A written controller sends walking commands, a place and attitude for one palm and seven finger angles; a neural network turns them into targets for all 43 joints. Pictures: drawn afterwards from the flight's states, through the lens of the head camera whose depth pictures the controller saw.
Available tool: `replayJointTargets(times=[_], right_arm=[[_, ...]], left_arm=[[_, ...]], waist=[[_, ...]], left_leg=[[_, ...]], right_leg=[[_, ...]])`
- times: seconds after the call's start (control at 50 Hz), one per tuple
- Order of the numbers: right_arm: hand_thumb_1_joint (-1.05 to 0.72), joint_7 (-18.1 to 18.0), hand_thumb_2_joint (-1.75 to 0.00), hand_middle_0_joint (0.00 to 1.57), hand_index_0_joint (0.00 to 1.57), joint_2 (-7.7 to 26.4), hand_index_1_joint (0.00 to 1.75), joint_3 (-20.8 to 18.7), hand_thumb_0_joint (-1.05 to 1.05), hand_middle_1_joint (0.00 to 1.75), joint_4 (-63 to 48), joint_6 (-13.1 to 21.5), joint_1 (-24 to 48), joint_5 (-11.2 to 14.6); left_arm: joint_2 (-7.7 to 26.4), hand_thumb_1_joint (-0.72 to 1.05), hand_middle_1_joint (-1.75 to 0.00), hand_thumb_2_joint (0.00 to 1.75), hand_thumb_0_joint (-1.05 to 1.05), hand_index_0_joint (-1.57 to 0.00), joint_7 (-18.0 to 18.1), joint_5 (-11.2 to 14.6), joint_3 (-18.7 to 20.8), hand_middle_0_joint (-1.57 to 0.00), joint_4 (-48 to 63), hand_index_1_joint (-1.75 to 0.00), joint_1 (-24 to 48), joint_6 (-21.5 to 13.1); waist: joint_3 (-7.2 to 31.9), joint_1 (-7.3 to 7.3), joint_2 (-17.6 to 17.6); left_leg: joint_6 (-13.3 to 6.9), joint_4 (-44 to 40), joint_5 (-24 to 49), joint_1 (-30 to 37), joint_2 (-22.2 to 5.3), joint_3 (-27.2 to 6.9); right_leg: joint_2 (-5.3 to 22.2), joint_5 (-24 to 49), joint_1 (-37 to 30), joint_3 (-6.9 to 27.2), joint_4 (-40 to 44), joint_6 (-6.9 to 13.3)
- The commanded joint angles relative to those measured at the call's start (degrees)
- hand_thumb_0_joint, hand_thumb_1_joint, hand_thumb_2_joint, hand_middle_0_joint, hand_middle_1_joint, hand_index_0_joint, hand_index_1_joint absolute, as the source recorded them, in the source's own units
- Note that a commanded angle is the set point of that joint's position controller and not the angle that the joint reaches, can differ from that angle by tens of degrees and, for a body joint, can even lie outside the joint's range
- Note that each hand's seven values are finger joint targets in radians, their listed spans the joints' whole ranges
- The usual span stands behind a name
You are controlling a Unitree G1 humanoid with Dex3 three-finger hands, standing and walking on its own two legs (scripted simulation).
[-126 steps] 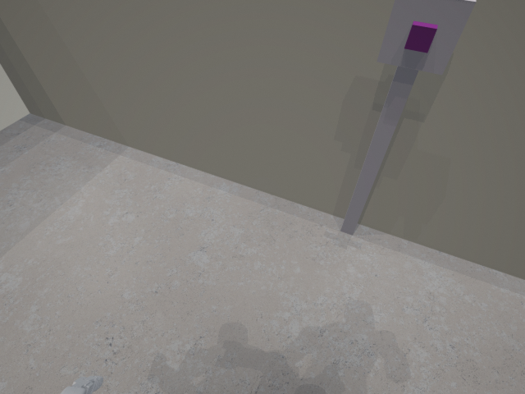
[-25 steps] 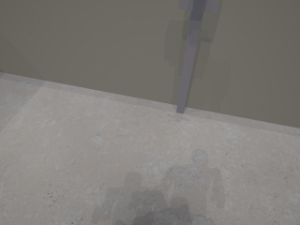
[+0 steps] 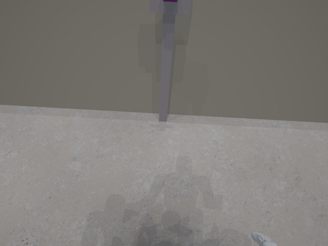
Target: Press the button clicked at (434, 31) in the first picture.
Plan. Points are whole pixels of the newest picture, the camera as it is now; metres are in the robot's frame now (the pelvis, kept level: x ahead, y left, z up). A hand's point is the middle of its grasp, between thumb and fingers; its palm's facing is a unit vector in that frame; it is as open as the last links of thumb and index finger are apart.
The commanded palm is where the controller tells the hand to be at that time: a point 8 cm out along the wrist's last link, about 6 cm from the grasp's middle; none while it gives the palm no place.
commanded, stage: walk to a spot facing it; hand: left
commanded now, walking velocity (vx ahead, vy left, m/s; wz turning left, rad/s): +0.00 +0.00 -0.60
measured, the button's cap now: out of the picture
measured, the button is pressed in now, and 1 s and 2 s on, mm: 0 0 0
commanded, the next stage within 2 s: turn to face it in 1.36 s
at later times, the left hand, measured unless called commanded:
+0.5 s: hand (110, 240) +0.15 +0.16 -0.16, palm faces -0.37 -0.91 -0.21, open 7.4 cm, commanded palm none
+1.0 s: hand (118, 229) +0.18 +0.15 -0.20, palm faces -0.49 -0.86 -0.17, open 7.4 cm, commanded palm none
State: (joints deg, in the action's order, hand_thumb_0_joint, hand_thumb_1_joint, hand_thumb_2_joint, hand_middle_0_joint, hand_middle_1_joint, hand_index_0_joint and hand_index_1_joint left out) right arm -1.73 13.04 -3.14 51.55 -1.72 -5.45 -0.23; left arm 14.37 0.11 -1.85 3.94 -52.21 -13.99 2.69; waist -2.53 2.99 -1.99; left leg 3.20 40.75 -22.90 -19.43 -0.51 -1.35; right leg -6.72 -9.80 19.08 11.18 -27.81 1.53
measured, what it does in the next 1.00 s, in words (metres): walks ahead, turning right: left foot, then right foot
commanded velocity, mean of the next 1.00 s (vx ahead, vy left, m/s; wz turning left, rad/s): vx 0.20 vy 0.00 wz -0.55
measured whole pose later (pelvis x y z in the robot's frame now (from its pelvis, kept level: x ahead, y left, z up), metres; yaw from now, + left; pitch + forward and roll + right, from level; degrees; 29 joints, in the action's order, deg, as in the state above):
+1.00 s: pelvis +0.11 -0.02 -0.02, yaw -35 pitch -1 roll -1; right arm 0.8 11.6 -2.4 51.1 3.3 -9.3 -1.9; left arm 12.2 -0.9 -1.3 3.8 -59.9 -22.5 -0.2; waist -2.3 2.6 -2.2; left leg 0.6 36.6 -12.4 -22.8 -5.1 6.5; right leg -1.1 -27.8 8.1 5.4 -41.0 0.4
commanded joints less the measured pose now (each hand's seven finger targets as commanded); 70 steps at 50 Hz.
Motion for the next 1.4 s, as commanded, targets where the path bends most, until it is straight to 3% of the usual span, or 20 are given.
replayJointTargets(times=[0.0, 0.02, 0.04, 0.1, 0.14, 0.38, 0.46, 0.48, 0.5, 0.52, 0.56, 0.64, 0.84, 0.9, 0.92, 0.94, 0.96, 1.0, 1.08, 1.38], right_arm=[[-0.9, -1.12, -0.9, 0.2, 0.2, 8.6, 0.3, -1.6, 0.0, 0.3, -2.42, 2.52, -10.06, 0.2], [-0.9, -0.92, -0.9, 0.2, 0.2, 14.03, 0.3, -2.51, 0.0, 0.3, -3.58, 2.56, -8.74, -0.66], [-0.9, -0.71, -0.9, 0.2, 0.2, 14.94, 0.3, -2.39, 0.0, 0.3, -5.12, 2.09, -6.09, -0.71], [-0.9, -0.78, -0.9, 0.2, 0.2, 8.95, 0.3, -0.57, 0.0, 0.3, -6.56, 2.69, 0.16, -1.18], [-0.9, -0.82, -0.9, 0.2, 0.2, 8.21, 0.3, -0.57, 0.0, 0.3, -5.72, 3.04, -2.73, -0.97], [-0.9, -0.18, -0.9, 0.2, 0.2, 10.43, 0.3, -2.63, 0.0, 0.3, -0.43, 2.54, -12.27, -1.26], [-0.9, 0.56, -0.9, 0.2, 0.2, 11.1, 0.3, -2.74, 0.0, 0.3, 0.78, 2.34, -12.33, -1.37], [-0.9, 0.96, -0.9, 0.2, 0.2, 9.45, 0.3, -2.15, 0.0, 0.3, 0.54, 2.18, -12.18, -0.98], [-0.9, 1.55, -0.9, 0.2, 0.2, 4.56, 0.3, -0.63, 0.0, 0.3, -2.05, 1.9, -11.2, -0.49], [-0.9, 1.44, -0.9, 0.2, 0.2, 6.33, 0.3, -0.49, 0.0, 0.3, -5.53, 1.63, -3.37, -1.3], [-0.9, 1.92, -0.9, 0.2, 0.2, 7.82, 0.3, -1.33, 0.0, 0.3, -5.11, 1.83, -0.15, -1.11], [-0.9, 2.59, -0.9, 0.2, 0.2, 5.76, 0.3, -1.42, 0.0, 0.3, -0.76, 2.19, -7.51, -1.8], [-0.9, 3.32, -0.9, 0.2, 0.2, 3.95, 0.3, -1.12, 0.0, 0.3, -4.71, 4.01, -0.87, -0.9], [-0.9, 2.37, -0.9, 0.2, 0.2, 5.14, 0.3, -1.52, 0.0, 0.3, -2.28, 5.01, -8.0, -0.78], [-0.9, 1.39, -0.9, 0.2, 0.2, 8.08, 0.3, -2.18, 0.0, 0.3, 0.32, 5.52, -16.01, -1.02], [-0.9, 0.68, -0.9, 0.2, 0.2, 15.09, 0.3, -3.59, 0.0, 0.3, 2.25, 5.97, -23.73, -2.05], [-0.9, 0.57, -0.9, 0.2, 0.2, 17.17, 0.3, -3.27, 0.0, 0.3, 2.39, 5.29, -26.87, -1.67], [-0.9, 0.37, -0.9, 0.2, 0.2, 10.95, 0.3, -1.93, 0.0, 0.3, 1.18, 5.32, -17.73, -1.34], [-0.9, 0.02, -0.9, 0.2, 0.2, 4.26, 0.3, -0.47, 0.0, 0.3, 0.95, 6.45, -11.15, -1.06], [-0.9, 0.28, -0.9, 0.2, 0.2, 7.07, 0.3, -2.76, 0.0, 0.3, 4.56, 4.02, -15.67, -1.37]], left_arm=[[8.51, 0.9, -0.3, 0.9, 0.0, -0.2, 0.27, 0.96, 2.27, -0.2, 6.18, -0.3, 3.54, -0.47], [4.86, 0.9, -0.3, 0.9, 0.0, -0.2, -0.54, 1.18, 1.77, -0.2, 7.22, -0.3, 2.55, -0.35], [6.81, 0.9, -0.3, 0.9, 0.0, -0.2, -0.63, 0.37, 2.58, -0.2, 7.49, -0.3, 2.87, -0.37], [6.84, 0.9, -0.3, 0.9, 0.0, -0.2, -1.81, -0.38, 3.44, -0.2, 4.73, -0.3, 0.1, 0.13], [5.36, 0.9, -0.3, 0.9, 0.0, -0.2, -2.15, 0.04, 2.65, -0.2, 4.72, -0.3, 0.2, 0.44], [2.44, 0.9, -0.3, 0.9, 0.0, -0.2, -2.42, 0.57, 1.34, -0.2, 6.59, -0.3, 9.47, 0.56], [3.18, 0.9, -0.3, 0.9, 0.0, -0.2, -2.62, 0.43, 1.37, -0.2, 5.02, -0.3, 4.88, -0.69], [6.03, 0.9, -0.3, 0.9, 0.0, -0.2, -2.2, 0.22, 2.09, -0.2, 3.13, -0.3, -0.25, -1.42], [14.04, 0.9, -0.3, 0.9, 0.0, -0.2, -1.29, -0.14, 3.6, -0.2, 1.45, -0.3, -5.79, -2.39], [15.94, 0.9, -0.3, 0.9, 0.0, -0.2, -0.49, 1.31, 3.8, -0.2, 0.75, -0.3, -10.04, -1.86], [13.04, 0.9, -0.3, 0.9, 0.0, -0.2, 0.11, 1.14, 3.6, -0.2, 1.57, -0.3, -5.12, -2.49], [8.05, 0.9, -0.3, 0.9, 0.0, -0.2, -0.25, 0.84, 1.43, -0.2, 1.63, -0.3, -0.67, -4.84], [8.6, 0.9, -0.3, 0.9, 0.0, -0.2, 0.08, 0.3, 1.54, -0.2, -1.77, -0.3, -5.07, -5.81], [8.42, 0.9, -0.3, 0.9, 0.0, -0.2, 0.08, 0.55, 2.04, -0.2, -1.99, -0.3, -3.05, -5.41], [6.85, 0.9, -0.3, 0.9, 0.0, -0.2, -0.27, 0.81, 1.97, -0.2, -1.67, -0.3, -2.7, -5.32], [2.52, 0.9, -0.3, 0.9, 0.0, -0.2, -0.92, 1.56, 1.73, -0.2, -0.95, -0.3, -5.46, -4.95], [1.38, 0.9, -0.3, 0.9, 0.0, -0.2, -1.25, 1.34, 1.02, -0.2, 0.74, -0.3, -4.55, -5.14], [2.39, 0.9, -0.3, 0.9, 0.0, -0.2, -1.74, 0.54, 1.77, -0.2, 0.08, -0.3, -0.23, -4.6], [-0.39, 0.9, -0.3, 0.9, 0.0, -0.2, -2.92, -0.05, 2.06, -0.2, -2.06, -0.3, -4.83, -2.32], [-0.73, 0.9, -0.3, 0.9, 0.0, -0.2, -2.26, 0.02, 1.82, -0.2, 3.61, -0.3, 6.98, -2.06]], waist=[[8.16, -5.94, 0.43], [5.81, -5.14, 18.51], [2.98, -4.42, 16.25], [-0.01, -0.34, 8.39], [1.49, -1.3, 10.75], [1.93, -5.9, 14.06], [6.04, -3.5, 11.33], [7.23, -0.67, 4.33], [8.2, 2.25, -17.59], [5.21, 5.52, -14.95], [0.14, 3.03, -9.36], [-1.53, -2.92, -5.35], [-3.47, -1.8, -6.7], [-1.3, -5.42, -3.42], [2.75, -8.76, 1.68], [10.29, -10.54, 18.45], [9.75, -10.3, 21.29], [0.83, -7.83, 15.53], [-1.27, -2.17, 11.27], [1.1, -3.71, 9.61]], left_leg=[[-3.65, -21.08, 5.3, 19.52, -6.03, -5.4], [-8.01, -28.01, 4.45, 21.02, -20.99, -20.87], [-12.17, -29.37, 3.83, 10.37, -28.15, -23.98], [-9.93, -26.08, 13.04, 4.29, -17.22, -8.25], [-9.37, -23.26, 22.86, 10.11, -14.57, -2.27], [-11.1, -19.4, 32.24, 14.7, -20.34, 5.2], [-6.53, -12.55, 11.55, 9.02, -20.63, 8.66], [-3.06, -2.84, 2.99, -0.97, -18.4, 12.76], [0.94, 15.44, -15.99, -20.21, -9.66, 16.87], [0.79, 23.36, -16.28, -26.17, -7.23, 7.48], [0.2, 27.93, -5.16, -26.45, -8.79, 2.58], [1.96, 20.51, 6.43, -18.16, -8.59, 4.79], [0.57, 0.94, 8.9, -9.71, -5.66, 5.35], [-0.28, -9.91, 10.6, 7.54, -2.9, 6.94], [-0.9, -13.96, 9.31, 19.19, -4.23, 5.69], [-4.95, -18.95, 2.3, 30.69, -20.83, -13.61], [-8.71, -26.0, -3.7, 29.67, -29.25, -25.52], [-7.99, -31.53, -15.58, 14.45, -27.22, -20.42], [-5.28, -30.61, 1.52, 5.99, -19.79, 0.89], [-7.53, -11.52, 41.49, 15.45, -21.41, 17.64]], right_leg=[[7.09, 0.8, 9.37, 11.54, -2.51, 1.36], [-0.97, -18.16, 19.34, -0.15, -16.52, -2.0], [2.25, -22.25, 17.68, -4.86, -30.16, -4.07], [4.91, -12.8, 15.21, -6.61, -44.63, -5.44], [5.78, -10.82, 16.78, -8.25, -44.83, -6.16], [9.46, -15.57, 7.64, -15.2, -20.44, -5.33], [6.89, -10.59, -7.65, -18.45, -2.76, -2.45], [10.0, -9.1, -19.92, -14.58, 4.12, -0.42], [26.16, -17.8, -31.01, 9.99, 12.7, 5.94], [31.28, -15.26, -25.42, 19.46, 16.33, 10.04], [27.55, -28.9, -17.19, 18.92, 19.27, 10.6], [19.3, -5.45, -11.23, 1.89, 15.8, 7.34], [18.99, -3.02, -8.92, 4.23, 14.34, 7.99], [15.84, 0.43, -2.98, 3.23, 6.16, 5.94], [11.57, 4.68, 0.61, 0.01, -5.62, 4.12], [4.06, -11.39, 10.54, -7.25, -24.36, 1.02], [3.1, -23.64, 17.03, -9.66, -37.49, -0.24], [8.85, -16.18, 19.46, -8.54, -46.93, -0.06], [11.65, -4.82, 15.07, -10.86, -45.3, -1.87], [8.64, -4.59, 4.01, -19.87, -10.34, -1.34]])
